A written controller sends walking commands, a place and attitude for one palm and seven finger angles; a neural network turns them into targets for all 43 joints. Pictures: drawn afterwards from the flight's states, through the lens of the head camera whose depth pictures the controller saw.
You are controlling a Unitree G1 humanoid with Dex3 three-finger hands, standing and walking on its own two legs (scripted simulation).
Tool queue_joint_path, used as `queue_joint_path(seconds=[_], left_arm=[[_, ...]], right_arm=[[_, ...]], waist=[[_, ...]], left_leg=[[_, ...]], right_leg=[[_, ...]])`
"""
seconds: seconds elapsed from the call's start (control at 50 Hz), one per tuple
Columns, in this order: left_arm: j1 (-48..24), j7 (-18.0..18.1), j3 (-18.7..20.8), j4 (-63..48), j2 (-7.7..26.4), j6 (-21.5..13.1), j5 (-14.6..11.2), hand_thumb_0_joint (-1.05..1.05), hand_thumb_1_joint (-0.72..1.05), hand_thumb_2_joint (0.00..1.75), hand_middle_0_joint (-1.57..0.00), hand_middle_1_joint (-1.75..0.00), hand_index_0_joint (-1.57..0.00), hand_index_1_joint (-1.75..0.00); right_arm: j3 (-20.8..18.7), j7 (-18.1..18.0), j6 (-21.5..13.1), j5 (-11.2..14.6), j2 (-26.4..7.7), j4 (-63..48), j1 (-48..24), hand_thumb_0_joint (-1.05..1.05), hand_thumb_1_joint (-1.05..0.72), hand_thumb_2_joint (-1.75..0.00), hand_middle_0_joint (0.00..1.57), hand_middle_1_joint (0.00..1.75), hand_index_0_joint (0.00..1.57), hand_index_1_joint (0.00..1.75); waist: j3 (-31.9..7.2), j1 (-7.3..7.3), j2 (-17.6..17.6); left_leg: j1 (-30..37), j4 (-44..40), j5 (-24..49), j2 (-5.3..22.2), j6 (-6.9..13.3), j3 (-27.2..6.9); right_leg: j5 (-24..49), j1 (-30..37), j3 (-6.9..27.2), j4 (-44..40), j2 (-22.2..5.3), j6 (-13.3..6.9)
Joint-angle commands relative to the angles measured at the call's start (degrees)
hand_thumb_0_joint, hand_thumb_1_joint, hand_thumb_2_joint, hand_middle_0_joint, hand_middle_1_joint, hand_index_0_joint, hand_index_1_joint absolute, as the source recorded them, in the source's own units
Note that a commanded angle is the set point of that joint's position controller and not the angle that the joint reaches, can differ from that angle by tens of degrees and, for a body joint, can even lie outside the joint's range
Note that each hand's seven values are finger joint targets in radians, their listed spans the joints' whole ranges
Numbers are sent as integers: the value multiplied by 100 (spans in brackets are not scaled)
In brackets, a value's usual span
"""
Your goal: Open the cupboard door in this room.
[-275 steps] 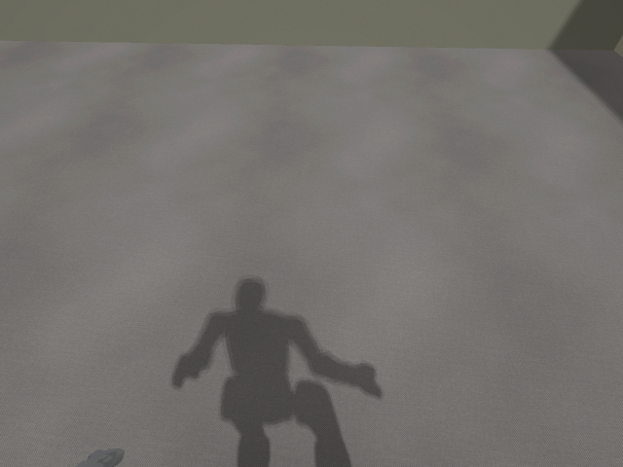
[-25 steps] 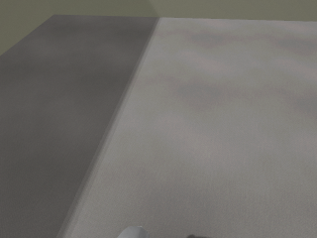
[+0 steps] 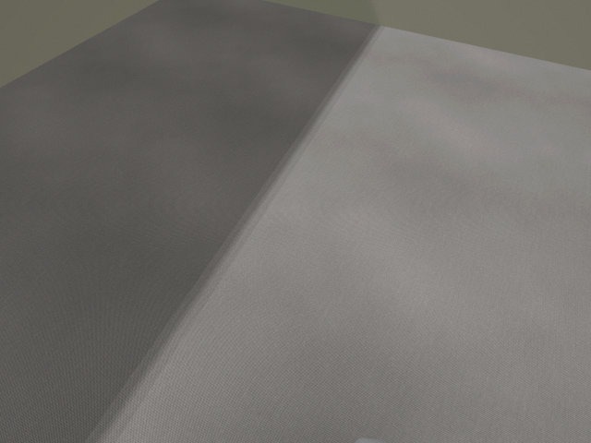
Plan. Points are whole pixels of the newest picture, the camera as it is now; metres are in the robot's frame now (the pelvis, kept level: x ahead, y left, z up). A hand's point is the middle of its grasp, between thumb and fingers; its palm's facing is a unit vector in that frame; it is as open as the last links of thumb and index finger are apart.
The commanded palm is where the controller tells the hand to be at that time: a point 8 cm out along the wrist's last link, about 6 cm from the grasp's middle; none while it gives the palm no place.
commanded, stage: turn or walk to find it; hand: left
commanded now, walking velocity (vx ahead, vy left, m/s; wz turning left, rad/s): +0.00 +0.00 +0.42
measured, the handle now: out of the picture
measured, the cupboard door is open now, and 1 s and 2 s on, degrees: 0 0 0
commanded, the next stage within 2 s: none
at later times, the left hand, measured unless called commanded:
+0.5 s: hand out of the picture -0.03 +0.20 -0.18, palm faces +0.27 -0.93 -0.23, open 7.4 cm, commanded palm none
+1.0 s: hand out of the picture -0.04 +0.20 -0.15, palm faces +0.44 -0.85 -0.29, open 7.4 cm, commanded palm none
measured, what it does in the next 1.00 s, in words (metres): steps on the spot, turning left: right foot, then left foot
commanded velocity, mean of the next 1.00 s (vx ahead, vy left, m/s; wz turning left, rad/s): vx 0.00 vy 0.00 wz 0.42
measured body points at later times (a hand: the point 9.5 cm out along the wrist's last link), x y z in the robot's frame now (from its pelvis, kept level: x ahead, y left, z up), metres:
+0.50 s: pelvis -0.03 -0.01 -0.01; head +0.00 +0.01 +0.44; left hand -0.04 +0.25 -0.16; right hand +0.10 -0.25 -0.15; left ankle -0.06 +0.11 -0.73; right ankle -0.01 -0.14 -0.74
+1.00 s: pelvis -0.05 -0.03 -0.01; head -0.01 -0.04 +0.44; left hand -0.06 +0.24 -0.13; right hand +0.11 -0.23 -0.17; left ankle -0.08 +0.10 -0.71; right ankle -0.01 -0.12 -0.74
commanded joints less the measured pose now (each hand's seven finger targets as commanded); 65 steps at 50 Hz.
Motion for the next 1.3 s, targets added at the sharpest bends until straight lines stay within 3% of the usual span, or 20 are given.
queue_joint_path(seconds=[0.0, 0.08, 0.12, 0.14, 0.22, 0.38, 0.46, 0.48, 0.5, 0.52, 0.56, 0.64, 0.8, 0.88, 0.92, 0.94, 1.0, 1.04, 1.2, 1.28], left_arm=[[-19, 15, 33, -493, 260, -165, 6, 0, 90, 90, -20, -30, -20, -30], [606, 57, 70, -377, 397, -282, 8, 0, 90, 90, -20, -30, -20, -30], [671, 119, 213, -440, 1193, -368, 134, 0, 90, 90, -20, -30, -20, -30], [613, 128, 217, -538, 1153, -370, 73, 0, 90, 90, -20, -30, -20, -30], [-277, 127, 82, -708, 664, -392, 84, 0, 90, 90, -20, -30, -20, -30], [402, 110, 184, -347, 1007, -351, 149, 0, 90, 90, -20, -30, -20, -30], [316, 82, 204, -285, 1011, -269, 58, 0, 90, 90, -20, -30, -20, -30], [399, 55, 170, -344, 784, -226, 12, 0, 90, 90, -20, -30, -20, -30], [364, 19, 69, -575, 389, -202, -6, 0, 90, 90, -20, -30, -20, -30], [-97, 59, 15, -651, 416, -143, 52, 0, 90, 90, -20, -30, -20, -30], [-321, 43, 69, -537, 436, -128, 16, 0, 90, 90, -20, -30, -20, -30], [-36, -28, 63, -336, 372, -140, 22, 0, 90, 90, -20, -30, -20, -30], [-179, 20, 19, -515, 262, -175, -6, 0, 90, 90, -20, -30, -20, -30], [446, 60, 56, -395, 405, -278, -13, 0, 90, 90, -20, -30, -20, -30], [617, 127, 202, -414, 1177, -378, 115, 0, 90, 90, -20, -30, -20, -30], [536, 132, 224, -519, 1194, -376, 65, 0, 90, 90, -20, -30, -20, -30], [-233, 139, 100, -652, 724, -378, 71, 0, 90, 90, -20, -30, -20, -30], [-182, 131, 71, -633, 637, -416, 81, 0, 90, 90, -20, -30, -20, -30], [576, 108, 174, -269, 994, -364, 133, 0, 90, 90, -20, -30, -20, -30], [427, 93, 196, -181, 1032, -316, 100, 0, 90, 90, -20, -30, -20, -30]], right_arm=[[-342, -85, -25, 3, -1242, -315, 154, 0, -90, -90, 20, 30, 20, 30], [-366, -37, 5, 60, -1118, -405, -33, 0, -90, -90, 20, 30, 20, 30], [-265, 21, -6, 105, -491, -639, 14, 0, -90, -90, 20, 30, 20, 30], [-343, 2, 81, 29, -787, -625, -101, 0, -90, -90, 20, 30, 20, 30], [-346, 99, 174, 33, -687, -261, 264, 0, -90, -90, 20, 30, 20, 30], [-211, 94, 105, 109, -491, -361, -297, 0, -90, -90, 20, 30, 20, 30], [-204, 58, -6, 95, -652, -186, 315, 0, -90, -90, 20, 30, 20, 30], [-286, 60, -63, 75, -1024, -199, 452, 0, -90, -90, 20, 30, 20, 30], [-404, 32, -82, 43, -1574, -220, 700, 0, -90, -90, 20, 30, 20, 30], [-439, -39, -70, 43, -1648, -79, 1002, 0, -90, -90, 20, 30, 20, 30], [-355, -130, -74, 35, -1357, -116, 570, 0, -90, -90, 20, 30, 20, 30], [-262, -134, -121, 42, -1156, -259, 161, 0, -90, -90, 20, 30, 20, 30], [-340, -95, -34, 3, -1202, -276, 279, 0, -90, -90, 20, 30, 20, 30], [-358, -50, -4, 59, -1122, -386, 79, 0, -90, -90, 20, 30, 20, 30], [-258, 8, -25, 115, -510, -602, 124, 0, -90, -90, 20, 30, 20, 30], [-332, -17, 56, 40, -783, -598, 4, 0, -90, -90, 20, 30, 20, 30], [-356, 65, 154, 30, -714, -315, 122, 0, -90, -90, 20, 30, 20, 30], [-321, 87, 169, 41, -649, -223, 274, 0, -90, -90, 20, 30, 20, 30], [-179, 74, 109, 104, -507, -339, -397, 0, -90, -90, 20, 30, 20, 30], [-159, 46, 30, 121, -576, -243, -20, 0, -90, -90, 20, 30, 20, 30]], waist=[[-591, -175, 866], [-737, 147, 541], [-566, 211, -1680], [-565, 286, -1479], [-159, -206, -802], [-340, 223, -1125], [-723, -83, -736], [-877, -151, 325], [-829, -259, 1869], [-890, -508, 1526], [-634, -333, 1466], [-574, -106, 804], [-626, -214, 918], [-753, 115, 643], [-683, 194, -1616], [-663, 279, -1532], [-91, -145, -646], [-202, -150, -840], [-376, 284, -1118], [-642, 54, -1111]], left_leg=[[441, -857, 1549, 1436, 798, -1640], [-320, -190, 1161, 958, 385, -1517], [-1969, 1801, -1570, -302, -325, -220], [-1812, 2896, -1940, -92, -311, -507], [-1696, 4106, -940, 182, -458, -272], [-1004, 1904, -1463, 242, -527, 313], [399, -153, 20, 214, -403, 510], [1164, -643, 884, 866, -151, -384], [1579, -784, 2807, 2261, 580, -2053], [1253, -849, 2902, 2465, 929, -2127], [839, -820, 2416, 1961, 869, -1689], [653, -855, 2244, 1442, 694, -1105], [533, -775, 1935, 1425, 800, -1706], [-259, -213, 1433, 977, 407, -1632], [-1911, 1618, -1327, -281, -324, -304], [-1805, 2755, -2012, -118, -336, -484], [-1772, 4062, -1186, 152, -401, -428], [-1659, 4022, -972, 188, -512, -231], [-1034, 1940, -1412, 222, -553, 323], [-124, 366, -623, 165, -437, 512]], right_leg=[[-36, 150, 1, -808, 98, -15], [1275, 1581, -50, -2923, 134, -79], [1632, 2276, 2098, -3853, -2019, -949], [1571, 1546, 2136, -3976, -2319, -1308], [2108, 1083, 522, -3602, -1379, -1038], [3205, 1667, 154, -3141, -1610, -1184], [3026, 1249, -392, -2118, -1402, -634], [2002, 428, -644, -1210, -994, -302], [-821, -865, -766, -122, -333, 75], [-1168, -815, -214, 670, -283, 18], [-513, -929, 148, 1165, -312, 0], [78, -520, 67, 707, -163, 50], [-80, 133, 37, -857, 113, -3], [1228, 1562, -34, -2848, 169, -79], [1792, 2458, 2030, -3770, -1920, -899], [1878, 1756, 2146, -3896, -2357, -1337], [2269, 1132, 921, -3613, -1548, -1173], [2698, 1270, 414, -3488, -1369, -1074], [3930, 1865, 111, -3036, -1573, -1199], [3823, 1757, -161, -2446, -1494, -885]])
